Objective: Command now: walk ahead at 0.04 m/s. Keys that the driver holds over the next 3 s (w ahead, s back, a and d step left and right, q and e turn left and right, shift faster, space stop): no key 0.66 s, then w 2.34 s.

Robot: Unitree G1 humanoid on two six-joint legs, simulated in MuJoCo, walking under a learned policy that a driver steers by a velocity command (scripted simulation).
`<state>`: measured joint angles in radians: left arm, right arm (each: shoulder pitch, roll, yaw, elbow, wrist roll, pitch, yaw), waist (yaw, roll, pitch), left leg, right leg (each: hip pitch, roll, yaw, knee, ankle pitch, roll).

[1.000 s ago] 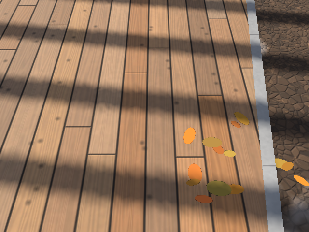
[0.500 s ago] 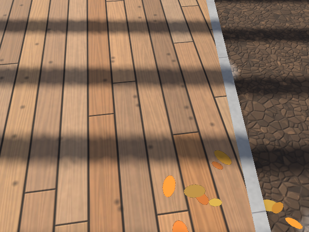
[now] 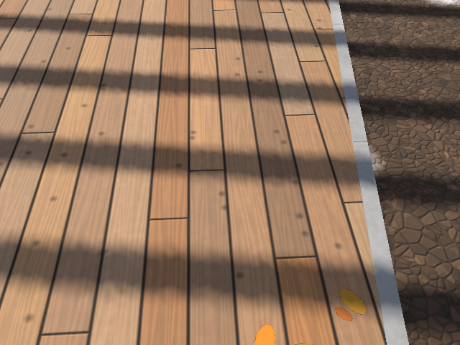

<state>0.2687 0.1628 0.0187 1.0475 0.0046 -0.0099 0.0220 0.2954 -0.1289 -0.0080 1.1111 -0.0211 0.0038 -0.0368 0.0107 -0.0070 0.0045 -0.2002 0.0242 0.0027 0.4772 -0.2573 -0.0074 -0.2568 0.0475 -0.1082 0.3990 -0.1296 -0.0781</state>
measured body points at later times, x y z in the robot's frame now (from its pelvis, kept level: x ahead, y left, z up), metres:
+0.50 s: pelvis +0.03 +0.02 +0.00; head +0.03 +0.02 +0.45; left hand +0.01 +0.23 -0.16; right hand +0.00 -0.18 -0.16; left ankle +0.00 +0.13 -0.74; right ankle +0.06 -0.07 -0.74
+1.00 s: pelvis +0.11 -0.01 -0.01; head +0.11 -0.03 +0.44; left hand +0.14 +0.23 -0.15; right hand +0.00 -0.23 -0.17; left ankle +0.00 +0.12 -0.74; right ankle +0.12 -0.09 -0.74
